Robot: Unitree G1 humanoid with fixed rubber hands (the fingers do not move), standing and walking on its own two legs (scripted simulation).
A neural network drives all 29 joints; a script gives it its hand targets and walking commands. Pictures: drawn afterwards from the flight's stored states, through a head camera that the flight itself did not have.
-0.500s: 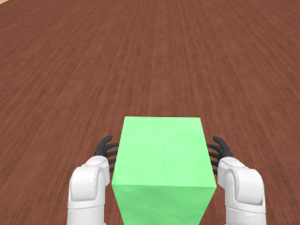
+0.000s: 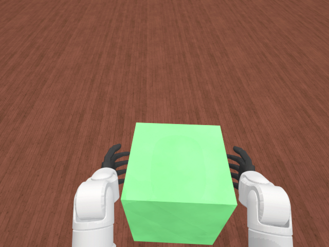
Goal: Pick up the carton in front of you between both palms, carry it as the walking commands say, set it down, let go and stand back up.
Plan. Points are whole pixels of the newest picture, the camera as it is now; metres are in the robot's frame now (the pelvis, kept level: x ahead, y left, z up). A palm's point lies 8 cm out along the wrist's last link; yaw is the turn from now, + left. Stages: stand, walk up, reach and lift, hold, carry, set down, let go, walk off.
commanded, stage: carry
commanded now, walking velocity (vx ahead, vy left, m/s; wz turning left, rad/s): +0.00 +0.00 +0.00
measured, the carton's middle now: (175, 185) +0.28 +0.00 -0.02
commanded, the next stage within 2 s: hold in 1.90 s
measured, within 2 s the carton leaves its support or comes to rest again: neither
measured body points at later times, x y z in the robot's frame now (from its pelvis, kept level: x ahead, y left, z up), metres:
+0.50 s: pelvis +0.25 -0.03 -0.01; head +0.25 -0.04 +0.44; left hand +0.52 +0.14 +0.07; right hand +0.54 -0.16 +0.06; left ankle +0.18 +0.09 -0.75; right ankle +0.30 -0.11 -0.75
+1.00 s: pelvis +0.29 -0.01 -0.02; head +0.27 -0.01 +0.43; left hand +0.55 +0.17 +0.05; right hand +0.57 -0.14 +0.05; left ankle +0.18 +0.08 -0.75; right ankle +0.31 -0.11 -0.75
